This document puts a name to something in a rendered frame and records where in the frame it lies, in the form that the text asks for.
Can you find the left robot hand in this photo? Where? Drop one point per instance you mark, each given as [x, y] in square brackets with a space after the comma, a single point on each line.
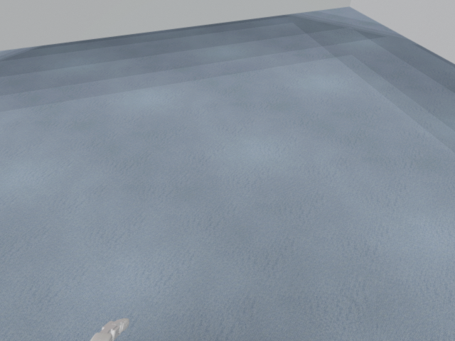
[111, 330]

